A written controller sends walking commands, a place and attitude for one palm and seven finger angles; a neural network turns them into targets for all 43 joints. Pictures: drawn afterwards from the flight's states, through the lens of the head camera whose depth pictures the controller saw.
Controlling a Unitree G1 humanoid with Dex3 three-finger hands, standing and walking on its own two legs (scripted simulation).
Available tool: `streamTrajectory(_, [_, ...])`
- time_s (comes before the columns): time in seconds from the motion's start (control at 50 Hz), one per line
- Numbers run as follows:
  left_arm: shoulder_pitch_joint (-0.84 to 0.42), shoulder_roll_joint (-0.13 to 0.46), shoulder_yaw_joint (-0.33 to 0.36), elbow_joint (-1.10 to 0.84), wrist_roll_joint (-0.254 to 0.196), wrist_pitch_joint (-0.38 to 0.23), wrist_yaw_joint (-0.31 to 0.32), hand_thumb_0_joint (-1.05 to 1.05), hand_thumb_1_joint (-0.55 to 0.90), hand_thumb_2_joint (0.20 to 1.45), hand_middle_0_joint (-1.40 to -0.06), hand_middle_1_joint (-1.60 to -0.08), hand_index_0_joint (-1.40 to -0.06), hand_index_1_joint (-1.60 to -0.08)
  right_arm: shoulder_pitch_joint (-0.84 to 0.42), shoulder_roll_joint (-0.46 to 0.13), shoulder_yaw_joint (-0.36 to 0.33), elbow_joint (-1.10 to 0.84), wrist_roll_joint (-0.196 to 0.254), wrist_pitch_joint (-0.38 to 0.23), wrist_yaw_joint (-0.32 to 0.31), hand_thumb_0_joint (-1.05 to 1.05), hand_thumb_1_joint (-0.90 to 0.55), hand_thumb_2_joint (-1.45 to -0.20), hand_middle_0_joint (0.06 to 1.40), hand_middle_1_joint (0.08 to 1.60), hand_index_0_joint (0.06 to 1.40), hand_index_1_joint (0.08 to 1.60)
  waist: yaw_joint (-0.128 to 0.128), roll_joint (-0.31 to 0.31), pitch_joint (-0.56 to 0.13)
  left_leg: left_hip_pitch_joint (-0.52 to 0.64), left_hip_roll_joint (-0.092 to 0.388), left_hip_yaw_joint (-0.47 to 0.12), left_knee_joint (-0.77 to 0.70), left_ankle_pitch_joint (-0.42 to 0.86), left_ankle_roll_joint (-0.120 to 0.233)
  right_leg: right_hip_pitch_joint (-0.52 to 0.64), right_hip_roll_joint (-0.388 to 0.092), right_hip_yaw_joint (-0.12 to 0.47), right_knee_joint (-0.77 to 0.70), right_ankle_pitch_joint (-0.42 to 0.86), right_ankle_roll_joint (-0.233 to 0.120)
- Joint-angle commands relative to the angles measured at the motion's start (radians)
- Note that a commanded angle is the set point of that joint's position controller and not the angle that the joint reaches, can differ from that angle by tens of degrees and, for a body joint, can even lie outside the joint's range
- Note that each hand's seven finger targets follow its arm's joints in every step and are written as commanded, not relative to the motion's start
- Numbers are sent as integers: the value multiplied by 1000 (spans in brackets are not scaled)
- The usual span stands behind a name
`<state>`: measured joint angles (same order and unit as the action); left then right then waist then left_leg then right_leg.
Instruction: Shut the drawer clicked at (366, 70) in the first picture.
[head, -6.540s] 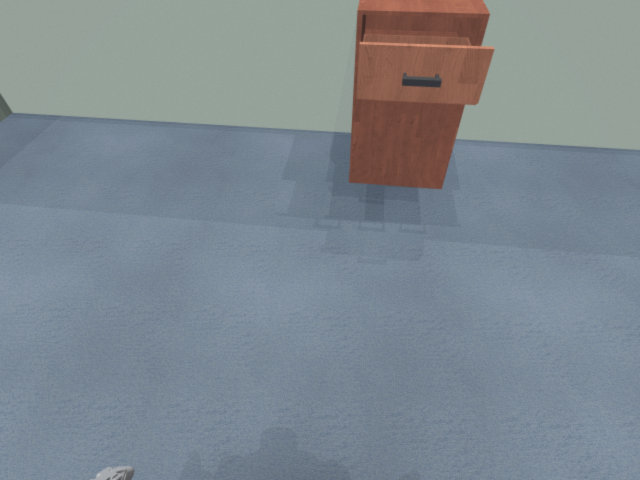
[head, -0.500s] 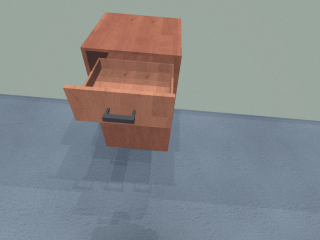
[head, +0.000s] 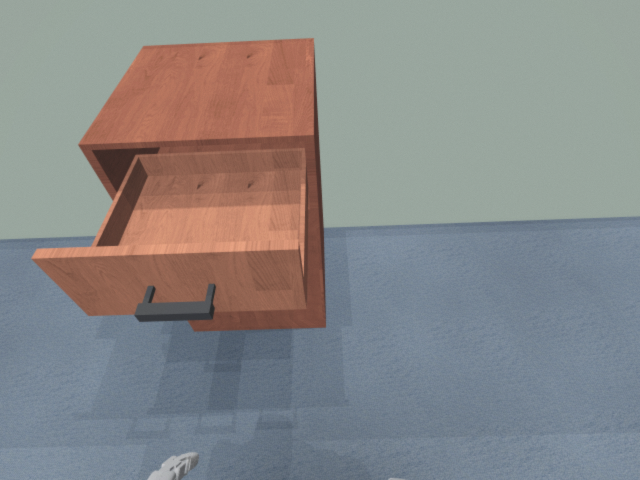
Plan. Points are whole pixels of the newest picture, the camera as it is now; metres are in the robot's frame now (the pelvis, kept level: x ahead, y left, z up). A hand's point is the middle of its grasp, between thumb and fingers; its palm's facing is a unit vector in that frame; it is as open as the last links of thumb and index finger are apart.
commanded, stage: take the last steps up to it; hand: left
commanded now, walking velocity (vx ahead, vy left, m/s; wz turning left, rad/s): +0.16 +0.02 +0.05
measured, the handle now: (178, 300) +0.40 +0.26 -0.07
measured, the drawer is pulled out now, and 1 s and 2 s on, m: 0.27 0.27 0.26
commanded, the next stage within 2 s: come to a stop and stand still in 0.04 s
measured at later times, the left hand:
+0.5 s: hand out of the picture +0.05 +0.18 -0.17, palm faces +0.08 -0.98 -0.16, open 7.3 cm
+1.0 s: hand out of the picture +0.15 +0.21 -0.15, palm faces +0.00 -0.97 -0.22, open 7.4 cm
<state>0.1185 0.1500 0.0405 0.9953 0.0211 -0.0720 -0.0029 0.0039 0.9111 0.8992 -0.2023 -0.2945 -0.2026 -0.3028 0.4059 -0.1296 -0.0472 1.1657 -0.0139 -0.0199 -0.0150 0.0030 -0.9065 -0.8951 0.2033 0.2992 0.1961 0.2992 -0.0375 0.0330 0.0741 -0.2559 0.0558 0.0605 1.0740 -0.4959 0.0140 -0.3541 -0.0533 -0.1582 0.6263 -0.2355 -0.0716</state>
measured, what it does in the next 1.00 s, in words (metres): steps on the spot: left foot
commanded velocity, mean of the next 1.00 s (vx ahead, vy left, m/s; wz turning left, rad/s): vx -0.05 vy -0.01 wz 0.00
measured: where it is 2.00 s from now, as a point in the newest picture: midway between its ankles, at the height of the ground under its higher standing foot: outside the picture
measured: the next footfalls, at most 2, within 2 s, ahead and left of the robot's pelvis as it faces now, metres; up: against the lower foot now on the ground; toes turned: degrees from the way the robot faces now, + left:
left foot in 0.30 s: +0.17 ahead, +0.14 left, +0.00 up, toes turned +3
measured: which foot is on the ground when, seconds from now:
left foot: up 0.00-0.28, down 0.30-1.00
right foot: down 0.00-1.00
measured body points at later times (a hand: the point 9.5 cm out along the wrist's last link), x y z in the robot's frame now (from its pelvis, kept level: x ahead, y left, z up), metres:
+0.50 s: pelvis +0.07 +0.02 +0.01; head +0.10 +0.03 +0.46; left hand +0.04 +0.23 -0.15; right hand +0.17 -0.20 -0.14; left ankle +0.13 +0.14 -0.72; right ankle +0.07 -0.08 -0.72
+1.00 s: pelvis +0.08 +0.02 +0.01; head +0.09 +0.02 +0.46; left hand +0.15 +0.26 -0.14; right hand +0.07 -0.20 -0.15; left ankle +0.13 +0.14 -0.72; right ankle +0.07 -0.08 -0.72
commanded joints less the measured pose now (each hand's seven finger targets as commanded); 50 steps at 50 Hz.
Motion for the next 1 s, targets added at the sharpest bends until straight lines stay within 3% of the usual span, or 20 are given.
streamTrajectory(0.0, [151, 114, 23, 19, -3, 5, 28, 0, 900, 900, -200, -300, -200, -300, -15, -45, -5, -89, -10, -6, 5, 0, -900, -900, 200, 300, 200, 300, 36, -105, -34, -239, 77, -58, 120, 150, -11, 118, -279, 274, -407, 191, -96])
streamTrajectory(0.04, [137, 102, 15, 27, 2, 4, 30, 0, 900, 900, -200, -300, -200, -300, 22, -31, -5, -78, -10, 11, 8, 0, -900, -900, 200, 300, 200, 300, 3, -140, -33, -170, 72, -24, -5, 160, -32, 52, -237, 185, -423, 190, -82])
streamTrajectory(0.12, [150, 115, 16, 31, 1, 10, 24, 0, 900, 900, -200, -300, -200, -300, -48, -34, 1, -112, -11, 17, 18, 0, -900, -900, 200, 300, 200, 300, 18, -144, -10, -154, 60, 10, -197, 212, -44, 48, -216, 173, -463, 71, -88])
streamTrajectory(0.18, [163, 128, 11, 52, 1, 18, 28, 0, 900, 900, -200, -300, -200, -300, -100, -36, 18, -117, -2, 5, 8, 0, -900, -900, 200, 300, 200, 300, 36, -124, -46, -82, 32, 5, -395, 220, -55, 134, -205, 158, -375, 328, -87])
streamTrajectory(0.24, [167, 118, 0, 77, -10, 36, 34, 0, 900, 900, -200, -300, -200, -300, -95, -58, 23, -93, 4, 2, -2, 0, -900, -900, 200, 300, 200, 300, 23, -135, -63, 108, 24, -1, -626, 439, -52, 103, -145, 116, -271, 346, -20])
streamTrajectory(0.28, [219, 81, -10, 80, -14, 53, 42, 0, 900, 900, -200, -300, -200, -300, -113, -128, 16, -102, 4, -4, -10, 0, -900, -900, 200, 300, 200, 300, 47, 5, -54, 149, 137, -86, -663, 740, -3, 78, -79, 102, -220, 184, 48])
streamTrajectory(0.3, [237, 75, -13, 77, -9, 62, 48, 0, 900, 900, -200, -300, -200, -300, -132, -146, 11, -111, 5, 4, -14, 0, -900, -900, 200, 300, 200, 300, 53, 1, -15, 108, 162, -92, -665, 724, 18, 81, -58, 106, -234, 86, 60])
streamTrajectory(0.34, [243, 86, -8, 83, -12, 79, 45, 0, 900, 900, -200, -300, -200, -300, -174, -149, 8, -113, 9, 9, -25, 0, -900, -900, 200, 300, 200, 300, 58, 148, -11, 56, 180, -135, -725, 732, 56, 123, -41, 80, -181, 22, 80])
streamTrajectory(0.38, [261, 95, -6, 88, -11, 88, 42, 0, 900, 900, -200, -300, -200, -300, -214, -163, 2, -133, 8, 20, -29, 0, -900, -900, 200, 300, 200, 300, 66, 152, -27, 36, 191, -147, -757, 651, 77, 141, -31, 81, -136, -30, 77])
streamTrajectory(0.48, [272, 93, 0, 73, 2, 94, 34, 0, 900, 900, -200, -300, -200, -300, -238, -181, -20, -159, 6, 28, -27, 0, -900, -900, 200, 300, 200, 300, 56, 74, -86, 31, 192, -152, -759, 463, 87, 123, -25, 95, -113, -37, 69])
streamTrajectory(0.54, [269, 94, 1, 66, 5, 86, 33, 0, 900, 900, -200, -300, -200, -300, -234, -154, -19, -159, 6, 27, -21, 0, -900, -900, 200, 300, 200, 300, 53, -27, -97, 13, 139, -119, -729, 313, 56, 128, -39, 132, -199, 9, 58])
streamTrajectory(0.58, [235, 105, 2, 60, 5, 79, 33, 0, 900, 900, -200, -300, -200, -300, -225, -121, -12, -157, 4, 30, -14, 0, -900, -900, 200, 300, 200, 300, 38, -107, -64, 6, 73, -56, -671, 252, 14, 86, -93, 190, -280, -14, 38])
streamTrajectory(0.6, [296, 113, -12, 29, 18, 69, 67, 0, 900, 900, -200, -300, -200, -300, -216, -188, -26, -206, 9, 20, -9, 0, -900, -900, 200, 300, 200, 300, 52, -112, -119, 42, 58, 5, -488, 292, -25, 96, -134, 251, -302, 255, 56])
streamTrajectory(0.62, [198, 169, -1, -26, 13, 58, 65, 0, 900, 900, -200, -300, -200, -300, -164, -107, -11, -223, 1, 28, 6, 0, -900, -900, 200, 300, 200, 300, 0, -135, -154, -33, 1, 25, -425, 196, -25, 127, -173, 253, -285, 110, 6])
streamTrajectory(0.64, [188, 173, 4, -48, 9, 43, 66, 0, 900, 900, -200, -300, -200, -300, -170, -82, 9, -233, -8, 30, 12, 0, -900, -900, 200, 300, 200, 300, 14, -123, -153, -32, 0, 21, -449, 185, -22, 138, -201, 263, -289, 122, -37])
streamTrajectory(0.68, [190, 167, 4, -61, 7, 39, 64, 0, 900, 900, -200, -300, -200, -300, -154, -84, 13, -243, -3, 25, 14, 0, -900, -900, 200, 300, 200, 300, 5, -128, -94, -13, -11, 18, -474, 215, -9, 89, -182, 217, -261, 115, -51])
streamTrajectory(0.72, [188, 154, 0, -72, 3, 47, 58, 0, 900, 900, -200, -300, -200, -300, -121, -99, 18, -237, -1, 22, 13, 0, -900, -900, 200, 300, 200, 300, 0, -133, -35, 4, 5, -5, -528, 272, 1, 37, -138, 171, -238, 23, -25])
streamTrajectory(0.78, [201, 137, -5, -84, 0, 69, 50, 0, 900, 900, -200, -300, -200, -300, -118, -130, 23, -232, -7, 22, 13, 0, -900, -900, 200, 300, 200, 300, 27, -2, 89, -100, 42, -87, -627, 201, 25, 0, -63, 135, -222, -219, 12])
streamTrajectory(0.8, [211, 140, -5, -84, -2, 70, 48, 0, 900, 900, -200, -300, -200, -300, -115, -136, 26, -234, -8, 24, 13, 0, -900, -900, 200, 300, 200, 300, 33, -10, 98, -141, 42, -100, -649, 155, 27, 27, -53, 134, -229, -237, 16])
streamTrajectory(0.98, [211, 131, -10, -82, -9, 65, 40, 0, 900, 900, -200, -300, -200, -300, -59, -134, 38, -193, -8, 8, 10, 0, -900, -900, 200, 300, 200, 300, 48, -18, -6, -112, 40, -106, -686, 210, 26, 144, -59, 131, -225, -140, 25])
